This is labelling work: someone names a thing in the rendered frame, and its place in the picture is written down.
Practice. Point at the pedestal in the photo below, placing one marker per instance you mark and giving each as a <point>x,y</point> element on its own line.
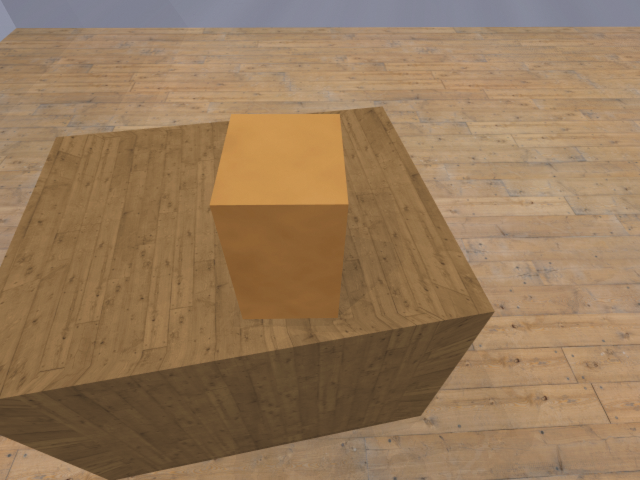
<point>123,350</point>

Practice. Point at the carton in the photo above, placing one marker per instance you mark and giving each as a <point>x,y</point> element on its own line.
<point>280,207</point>

